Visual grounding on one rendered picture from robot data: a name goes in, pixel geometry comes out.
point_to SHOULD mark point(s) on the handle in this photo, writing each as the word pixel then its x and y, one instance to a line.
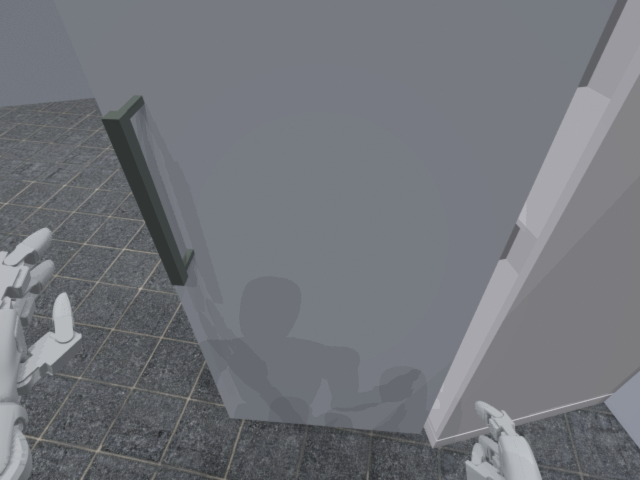
pixel 125 143

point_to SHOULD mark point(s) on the robot right hand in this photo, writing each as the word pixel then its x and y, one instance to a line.
pixel 512 457

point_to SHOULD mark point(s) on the fridge door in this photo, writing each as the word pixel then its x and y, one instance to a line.
pixel 347 172

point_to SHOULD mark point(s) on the left robot forearm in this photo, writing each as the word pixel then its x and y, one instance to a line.
pixel 15 455

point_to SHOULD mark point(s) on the robot left hand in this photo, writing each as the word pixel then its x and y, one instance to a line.
pixel 19 288

